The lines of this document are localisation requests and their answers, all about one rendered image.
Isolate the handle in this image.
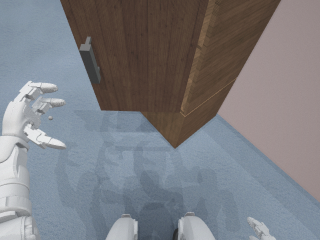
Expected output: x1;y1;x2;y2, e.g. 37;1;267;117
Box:
79;36;101;84

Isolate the right robot thigh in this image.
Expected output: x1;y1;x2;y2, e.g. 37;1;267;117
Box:
178;216;216;240

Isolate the cupboard door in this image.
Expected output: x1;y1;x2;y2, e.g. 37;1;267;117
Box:
60;0;209;113

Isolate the left robot upper arm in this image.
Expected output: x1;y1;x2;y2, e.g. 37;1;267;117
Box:
0;216;41;240

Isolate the left robot hand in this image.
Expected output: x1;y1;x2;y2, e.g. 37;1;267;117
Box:
2;81;67;150

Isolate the left robot forearm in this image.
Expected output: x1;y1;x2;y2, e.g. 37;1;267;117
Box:
0;135;32;224

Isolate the robot left shin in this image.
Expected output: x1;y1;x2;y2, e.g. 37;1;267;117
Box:
121;214;131;218

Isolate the right robot hand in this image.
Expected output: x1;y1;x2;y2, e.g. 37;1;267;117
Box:
247;217;276;240

